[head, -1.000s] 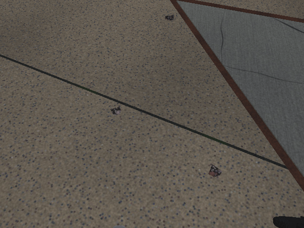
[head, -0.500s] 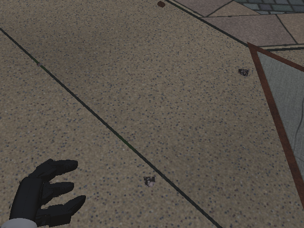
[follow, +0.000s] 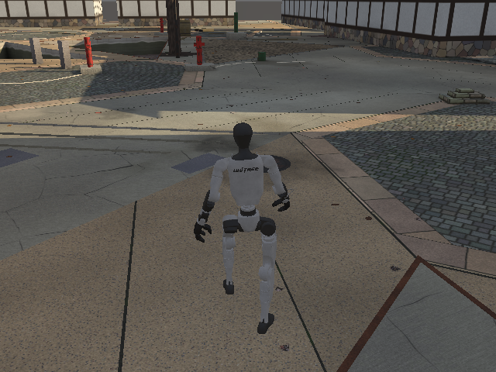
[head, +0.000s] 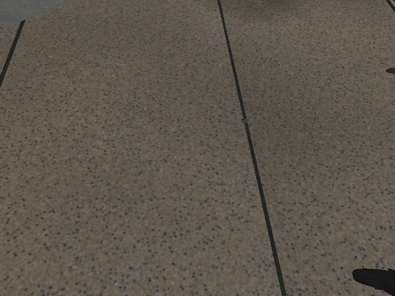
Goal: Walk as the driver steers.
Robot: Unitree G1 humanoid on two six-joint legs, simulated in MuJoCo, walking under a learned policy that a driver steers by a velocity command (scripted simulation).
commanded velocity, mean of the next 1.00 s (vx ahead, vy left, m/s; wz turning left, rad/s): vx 0.97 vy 0.00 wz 0.91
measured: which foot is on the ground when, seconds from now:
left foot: up 0.00-0.08, down 0.10-0.54, up 0.56-1.00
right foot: down 0.00-0.10, up 0.12-0.52, down 0.54-1.00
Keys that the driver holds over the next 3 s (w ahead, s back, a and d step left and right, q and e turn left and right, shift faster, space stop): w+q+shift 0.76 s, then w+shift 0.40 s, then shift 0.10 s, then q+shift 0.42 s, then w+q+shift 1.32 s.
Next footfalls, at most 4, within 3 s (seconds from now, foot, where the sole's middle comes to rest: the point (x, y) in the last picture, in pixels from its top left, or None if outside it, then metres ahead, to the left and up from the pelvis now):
0.10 left None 0.24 0.10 -0.76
0.54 right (207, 226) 0.72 0.03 -0.76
1.02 left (79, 189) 0.81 0.52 -0.76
1.44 right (45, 111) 1.19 0.80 -0.76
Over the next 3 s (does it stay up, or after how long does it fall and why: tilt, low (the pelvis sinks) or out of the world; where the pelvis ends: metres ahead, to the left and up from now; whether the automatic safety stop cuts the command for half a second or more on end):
stays up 0.68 1.50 0.02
